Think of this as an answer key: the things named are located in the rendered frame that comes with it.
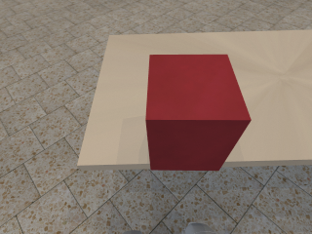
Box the robot right thigh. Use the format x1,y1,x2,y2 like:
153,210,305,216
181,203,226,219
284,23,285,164
181,222,216,234

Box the carton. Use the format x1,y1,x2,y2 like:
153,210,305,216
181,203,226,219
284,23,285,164
145,54,252,171

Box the table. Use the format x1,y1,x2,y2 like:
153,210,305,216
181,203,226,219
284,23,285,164
77,29,312,171

